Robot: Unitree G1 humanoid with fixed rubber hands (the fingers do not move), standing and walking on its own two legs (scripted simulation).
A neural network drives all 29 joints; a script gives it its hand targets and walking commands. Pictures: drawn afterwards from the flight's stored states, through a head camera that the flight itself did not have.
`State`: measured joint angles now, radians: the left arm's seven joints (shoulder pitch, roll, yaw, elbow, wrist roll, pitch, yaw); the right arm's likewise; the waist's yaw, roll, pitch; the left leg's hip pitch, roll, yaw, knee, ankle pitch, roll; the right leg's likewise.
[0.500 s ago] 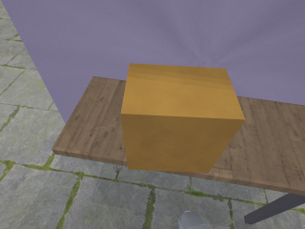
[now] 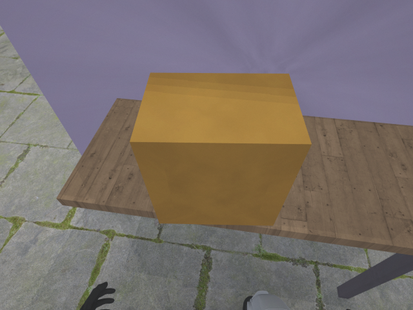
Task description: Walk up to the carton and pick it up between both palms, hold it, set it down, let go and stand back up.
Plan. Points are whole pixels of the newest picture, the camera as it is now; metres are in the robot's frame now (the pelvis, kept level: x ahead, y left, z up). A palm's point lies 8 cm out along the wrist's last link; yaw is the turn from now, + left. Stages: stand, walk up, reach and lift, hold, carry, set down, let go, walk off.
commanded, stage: walk up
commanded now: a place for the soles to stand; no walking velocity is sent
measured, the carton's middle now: (217, 156) +0.42 +0.01 +0.05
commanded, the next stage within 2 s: reach and lift in 1.72 s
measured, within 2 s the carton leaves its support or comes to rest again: neither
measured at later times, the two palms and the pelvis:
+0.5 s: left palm out of the picture +0.01 +0.25 -0.10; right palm out of the picture +0.02 -0.23 -0.11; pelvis -0.02 +0.01 +0.03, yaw -2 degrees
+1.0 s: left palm out of the picture +0.03 +0.25 -0.11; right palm out of the picture +0.00 -0.24 -0.10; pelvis -0.01 +0.01 +0.03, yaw -4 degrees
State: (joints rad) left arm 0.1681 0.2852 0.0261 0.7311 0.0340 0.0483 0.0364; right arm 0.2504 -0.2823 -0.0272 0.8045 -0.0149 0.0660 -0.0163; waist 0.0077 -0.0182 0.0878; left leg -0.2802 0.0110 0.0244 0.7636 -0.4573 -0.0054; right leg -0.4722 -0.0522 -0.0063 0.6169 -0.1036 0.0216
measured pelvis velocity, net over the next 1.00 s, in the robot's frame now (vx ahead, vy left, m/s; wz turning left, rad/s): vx -0.01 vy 0.01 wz -0.07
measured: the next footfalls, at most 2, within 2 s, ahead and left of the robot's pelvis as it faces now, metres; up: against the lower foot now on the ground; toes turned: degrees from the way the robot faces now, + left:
right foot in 0.34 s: +0.01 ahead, -0.10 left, +0.00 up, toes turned +1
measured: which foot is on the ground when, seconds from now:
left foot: down 0.00-1.00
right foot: down 0.00-0.04, up 0.06-0.32, down 0.34-1.00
